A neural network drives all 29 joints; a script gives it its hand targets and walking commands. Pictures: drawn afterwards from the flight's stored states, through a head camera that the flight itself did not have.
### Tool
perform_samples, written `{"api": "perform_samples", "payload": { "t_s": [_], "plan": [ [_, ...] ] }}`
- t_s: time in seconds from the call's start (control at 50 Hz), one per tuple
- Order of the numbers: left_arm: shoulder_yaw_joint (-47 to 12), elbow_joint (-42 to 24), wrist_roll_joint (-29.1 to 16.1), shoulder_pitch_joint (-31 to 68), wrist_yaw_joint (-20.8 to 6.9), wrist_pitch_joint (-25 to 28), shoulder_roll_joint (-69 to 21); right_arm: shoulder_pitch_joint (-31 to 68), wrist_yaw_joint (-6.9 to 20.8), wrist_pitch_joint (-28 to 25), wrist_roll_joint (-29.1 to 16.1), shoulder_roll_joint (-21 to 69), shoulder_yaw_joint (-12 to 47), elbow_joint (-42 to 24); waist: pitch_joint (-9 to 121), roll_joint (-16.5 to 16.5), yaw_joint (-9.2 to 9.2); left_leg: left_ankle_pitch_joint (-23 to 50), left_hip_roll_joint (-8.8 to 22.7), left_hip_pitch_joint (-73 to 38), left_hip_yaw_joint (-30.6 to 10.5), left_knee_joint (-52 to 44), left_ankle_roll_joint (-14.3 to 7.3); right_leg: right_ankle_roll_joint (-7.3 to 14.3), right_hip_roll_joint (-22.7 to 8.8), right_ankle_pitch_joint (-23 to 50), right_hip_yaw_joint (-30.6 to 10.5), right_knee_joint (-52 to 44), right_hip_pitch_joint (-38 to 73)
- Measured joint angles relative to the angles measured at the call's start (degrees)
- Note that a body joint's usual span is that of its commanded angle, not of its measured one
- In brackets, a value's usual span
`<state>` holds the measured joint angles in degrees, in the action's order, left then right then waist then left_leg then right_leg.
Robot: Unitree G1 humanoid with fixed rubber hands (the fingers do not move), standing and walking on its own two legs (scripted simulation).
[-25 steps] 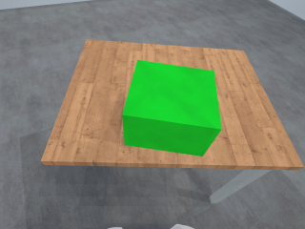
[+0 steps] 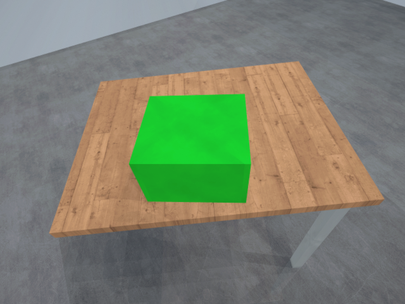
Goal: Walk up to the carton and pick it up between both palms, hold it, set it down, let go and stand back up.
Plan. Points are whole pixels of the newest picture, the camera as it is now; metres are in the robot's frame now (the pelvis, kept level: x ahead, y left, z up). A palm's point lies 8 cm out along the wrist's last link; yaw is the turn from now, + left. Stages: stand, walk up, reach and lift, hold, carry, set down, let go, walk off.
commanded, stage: walk up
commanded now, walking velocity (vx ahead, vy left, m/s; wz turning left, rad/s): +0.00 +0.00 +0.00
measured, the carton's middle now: (196, 147) +0.48 +0.02 +0.00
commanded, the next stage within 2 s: none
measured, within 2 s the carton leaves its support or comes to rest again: neither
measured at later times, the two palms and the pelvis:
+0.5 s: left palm out of the picture +0.01 +0.21 -0.14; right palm out of the picture +0.01 -0.23 -0.14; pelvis +0.01 -0.01 +0.01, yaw -1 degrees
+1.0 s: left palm out of the picture +0.02 +0.21 -0.14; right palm out of the picture -0.03 -0.23 -0.14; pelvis +0.04 -0.01 +0.00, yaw -2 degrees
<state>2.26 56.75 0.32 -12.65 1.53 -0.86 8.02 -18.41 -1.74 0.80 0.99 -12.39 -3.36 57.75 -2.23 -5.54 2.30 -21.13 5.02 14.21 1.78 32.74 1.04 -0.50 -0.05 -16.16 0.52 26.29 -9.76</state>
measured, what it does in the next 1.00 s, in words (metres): steps on the spot: left foot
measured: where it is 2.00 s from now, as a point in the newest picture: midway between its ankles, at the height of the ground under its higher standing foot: outside the picture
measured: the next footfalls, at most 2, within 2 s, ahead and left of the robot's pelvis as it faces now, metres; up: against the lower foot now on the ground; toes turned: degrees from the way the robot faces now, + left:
left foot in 0.26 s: +0.02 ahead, +0.10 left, +0.00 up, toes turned +8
right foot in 1.08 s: +0.10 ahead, -0.14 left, +0.00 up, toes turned +7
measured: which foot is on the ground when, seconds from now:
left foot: up 0.00-0.24, down 0.26-1.00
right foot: down 0.00-0.92, up 0.94-1.00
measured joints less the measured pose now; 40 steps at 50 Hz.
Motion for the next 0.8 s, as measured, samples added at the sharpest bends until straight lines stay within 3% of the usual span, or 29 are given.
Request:
{"api": "perform_samples", "payload": {
  "t_s": [0.06,0.18,0.24,0.32,0.38,0.64,0.8],
  "plan": [
    [-0.39,1.04,0.34,-2.25,-0.10,0.79,-0.43,0.95,0.43,1.18,-0.45,0.05,0.37,0.56,0.92,0.60,-1.17,-3.05,-1.99,-0.75,-0.02,1.49,-1.01,0.72,-0.69,0.70,-1.50,-1.71,0.66],
    [-1.58,1.23,0.29,-2.38,0.77,2.35,-1.42,3.28,0.27,1.50,-0.05,0.42,0.41,1.83,-0.49,1.66,-1.81,-2.69,-3.54,-0.43,-0.71,2.76,-1.25,1.54,0.60,2.11,-0.04,-4.13,1.59],
    [-1.88,2.12,0.35,-2.54,1.20,2.15,-1.70,4.11,-0.18,1.03,-0.11,0.94,0.71,2.65,-0.75,2.30,-1.80,3.81,-3.74,-3.39,-0.25,-4.70,-0.88,1.73,1.97,1.37,0.80,-2.91,1.27],
    [-1.25,3.68,-0.29,-2.59,1.16,1.67,0.32,3.80,-0.45,-0.26,-0.07,3.55,1.67,4.22,-0.54,7.36,-2.73,6.34,-5.04,-6.63,0.89,-8.92,-1.74,1.07,0.93,0.48,-0.04,-1.85,2.08],
    [-1.29,4.58,-0.34,-3.19,0.99,1.24,0.57,2.88,-0.19,-0.56,-0.31,4.08,1.71,5.11,0.75,8.19,-3.16,5.62,-5.07,-7.56,1.03,-9.44,-1.98,1.41,0.94,0.69,-0.20,-3.16,3.29],
    [-1.76,8.38,0.08,-3.79,1.04,1.18,-0.24,1.92,-0.45,-1.64,-0.50,5.55,2.29,6.48,-0.47,4.69,-2.59,5.72,-6.11,-8.79,1.69,-10.35,-3.14,0.20,-0.12,0.69,-0.88,-3.65,4.21],
    [-1.73,9.42,-0.02,-4.34,1.47,1.22,-0.58,0.93,-0.54,-1.79,-0.54,5.59,2.32,7.60,-0.22,5.83,-2.36,5.77,-6.10,-8.91,1.66,-10.80,-3.07,0.23,-0.12,0.73,-0.84,-4.04,4.32]
  ]
}}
